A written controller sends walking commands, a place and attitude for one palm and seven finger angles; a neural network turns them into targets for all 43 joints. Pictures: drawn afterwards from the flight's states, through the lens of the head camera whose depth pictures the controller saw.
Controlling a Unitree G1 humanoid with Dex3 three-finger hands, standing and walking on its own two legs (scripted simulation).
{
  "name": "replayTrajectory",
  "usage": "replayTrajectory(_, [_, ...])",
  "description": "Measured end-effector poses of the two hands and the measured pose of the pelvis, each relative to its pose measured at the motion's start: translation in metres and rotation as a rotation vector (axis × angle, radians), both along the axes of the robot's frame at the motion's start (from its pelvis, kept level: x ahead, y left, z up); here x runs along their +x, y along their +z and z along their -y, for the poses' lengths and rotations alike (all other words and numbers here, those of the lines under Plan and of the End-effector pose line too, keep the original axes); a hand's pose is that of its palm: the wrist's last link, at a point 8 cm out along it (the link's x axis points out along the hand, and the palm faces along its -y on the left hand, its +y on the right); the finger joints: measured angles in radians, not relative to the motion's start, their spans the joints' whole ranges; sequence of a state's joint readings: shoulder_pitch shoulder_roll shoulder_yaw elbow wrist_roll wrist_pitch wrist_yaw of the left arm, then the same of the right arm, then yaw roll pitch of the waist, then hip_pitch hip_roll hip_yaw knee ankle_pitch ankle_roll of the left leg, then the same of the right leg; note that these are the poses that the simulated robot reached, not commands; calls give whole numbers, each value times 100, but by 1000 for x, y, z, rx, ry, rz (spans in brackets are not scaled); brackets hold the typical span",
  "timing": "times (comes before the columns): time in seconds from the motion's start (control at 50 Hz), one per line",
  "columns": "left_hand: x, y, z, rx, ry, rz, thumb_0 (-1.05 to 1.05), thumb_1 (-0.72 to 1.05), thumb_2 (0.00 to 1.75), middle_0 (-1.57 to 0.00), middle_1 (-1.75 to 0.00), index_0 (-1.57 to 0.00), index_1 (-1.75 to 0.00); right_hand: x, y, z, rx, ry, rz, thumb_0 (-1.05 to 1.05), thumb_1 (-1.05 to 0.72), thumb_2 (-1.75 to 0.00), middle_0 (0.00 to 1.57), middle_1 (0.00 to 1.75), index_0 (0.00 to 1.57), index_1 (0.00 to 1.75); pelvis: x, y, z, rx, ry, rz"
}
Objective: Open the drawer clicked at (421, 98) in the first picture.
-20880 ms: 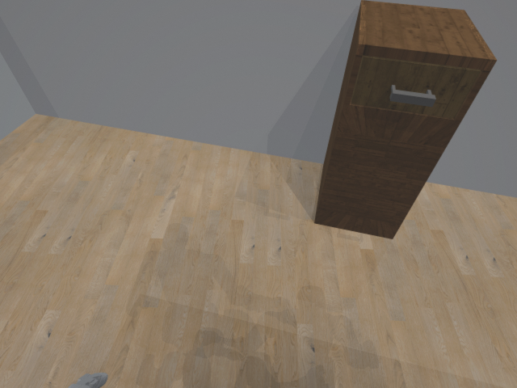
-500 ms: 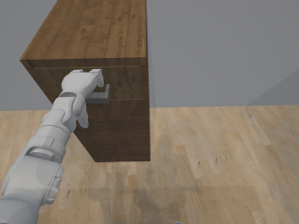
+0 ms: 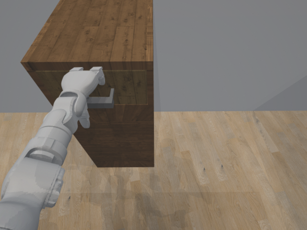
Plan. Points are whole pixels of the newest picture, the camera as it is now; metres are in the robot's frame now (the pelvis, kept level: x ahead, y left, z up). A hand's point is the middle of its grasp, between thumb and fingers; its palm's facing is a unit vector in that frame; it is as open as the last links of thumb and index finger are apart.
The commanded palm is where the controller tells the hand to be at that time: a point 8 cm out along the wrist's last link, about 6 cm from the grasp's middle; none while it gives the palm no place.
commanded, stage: re-aim the fingers above the handle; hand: left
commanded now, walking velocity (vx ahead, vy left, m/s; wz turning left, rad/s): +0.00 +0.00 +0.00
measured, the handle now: (95, 97) +0.52 +0.18 +0.01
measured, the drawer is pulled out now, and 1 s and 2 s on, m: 0.00 0.00 0.00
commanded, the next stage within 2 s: none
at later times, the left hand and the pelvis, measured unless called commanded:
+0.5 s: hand (91, 95) +0.47 +0.16 +0.07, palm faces -0.05 -0.03 -1.00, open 13.8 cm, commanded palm +0.44 +0.17 +0.12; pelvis +0.00 +0.00 +0.00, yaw +0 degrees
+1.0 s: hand (92, 96) +0.47 +0.16 +0.07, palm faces -0.07 -0.04 -1.00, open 13.8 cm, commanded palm +0.44 +0.19 +0.12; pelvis +0.00 -0.01 +0.00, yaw +1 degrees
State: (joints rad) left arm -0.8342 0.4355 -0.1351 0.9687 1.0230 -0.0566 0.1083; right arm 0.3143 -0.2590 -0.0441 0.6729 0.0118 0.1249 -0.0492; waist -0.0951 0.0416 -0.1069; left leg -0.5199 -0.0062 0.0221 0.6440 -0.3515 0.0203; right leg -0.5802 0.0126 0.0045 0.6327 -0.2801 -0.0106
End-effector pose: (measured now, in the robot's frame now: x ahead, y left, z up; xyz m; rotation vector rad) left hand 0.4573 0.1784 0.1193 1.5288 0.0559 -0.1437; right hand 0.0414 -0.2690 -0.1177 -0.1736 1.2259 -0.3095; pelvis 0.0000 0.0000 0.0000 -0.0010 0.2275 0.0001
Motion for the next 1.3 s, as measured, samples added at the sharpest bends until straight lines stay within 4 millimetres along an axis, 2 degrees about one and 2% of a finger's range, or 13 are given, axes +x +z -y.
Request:
replayTrajectory(0.14, [-7,-17,4,-21,-91,110,0,-49,30,-32,-120,-32,-121,1,-4,-2,2,27,-15,1,-91,-90,20,30,20,30,-1,-5,-3,0,-1,-31])
replayTrajectory(0.26, [-1,-11,-9,23,12,201,0,-49,30,-33,-121,-32,-120,2,-15,-8,44,36,-44,1,-91,-90,20,30,20,30,0,-7,-3,-2,5,-55])
replayTrajectory(0.4, [1,0,1,21,79,118,0,-49,30,-33,-121,-34,-122,5,-12,-13,75,8,-21,1,-91,-90,20,30,20,30,4,-1,-2,-1,0,-22])
replayTrajectory(0.58, [-13,0,22,-10,-33,92,0,-49,30,-32,-120,-32,-121,15,-2,-3,40,20,39,1,-91,-90,20,30,20,30,1,1,2,7,-8,13])
replayTrajectory(0.64, [-19,-4,17,-15,-27,115,0,-49,30,-32,-120,-32,-120,17,-1,1,30,27,51,1,-91,-90,20,30,20,30,-2,1,4,9,-12,14])
replayTrajectory(0.72, [-23,-6,-2,36,27,140,0,-49,30,-32,-120,-32,-120,19,-1,5,21,38,57,1,-91,-90,20,30,20,30,-6,0,7,11,-6,10])
replayTrajectory(0.84, [-18,1,-17,70,88,117,0,-49,30,-32,-120,-32,-120,16,-2,9,14,48,36,1,-91,-90,20,30,20,30,-8,1,10,6,14,6])
replayTrajectory(0.94, [-10,5,0,31,33,73,0,-49,30,-32,-120,-32,-120,10,0,9,4,36,21,1,-91,-90,20,30,20,30,-5,2,8,3,18,8])
replayTrajectory(1.06, [-3,-2,22,-41,-49,84,0,-49,30,-31,-120,-32,-120,2,1,7,-4,6,21,1,-91,-90,20,30,20,30,-2,1,5,6,-8,-2])
replayTrajectory(1.12, [-8,-5,15,-48,-38,124,0,-49,30,-31,-120,-32,-120,-1,0,4,9,-10,24,1,-91,-90,20,30,20,30,0,1,3,8,-30,-9])
replayTrajectory(1.18, [-21,-9,-2,-29,7,152,0,-48,30,-31,-120,-32,-120,2,-3,-2,39,-12,26,1,-91,-90,20,30,20,30,3,1,1,8,-41,-9])
replayTrajectory(1.26, [-43,-12,-28,32,79,149,0,-48,30,-31,-120,-32,-120,14,-6,-9,71,13,36,1,-91,-90,20,30,20,30,4,3,-1,5,-24,10])
replayTrajectory(1.3, [-51,-11,-34,47,95,139,0,-48,30,-32,-120,-32,-120,23,-5,-12,75,37,47,1,-91,-90,20,30,20,30,3,4,-1,2,-6,24])
